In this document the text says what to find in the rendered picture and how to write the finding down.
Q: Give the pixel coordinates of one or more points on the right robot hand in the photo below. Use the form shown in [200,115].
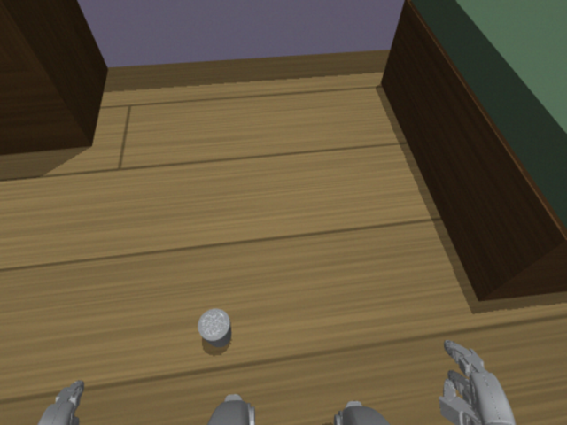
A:
[484,400]

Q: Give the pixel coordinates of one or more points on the left robot hand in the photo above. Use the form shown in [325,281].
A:
[62,412]

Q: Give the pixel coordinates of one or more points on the bed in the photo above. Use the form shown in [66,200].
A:
[479,88]

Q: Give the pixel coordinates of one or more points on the cup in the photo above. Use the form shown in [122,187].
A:
[214,327]

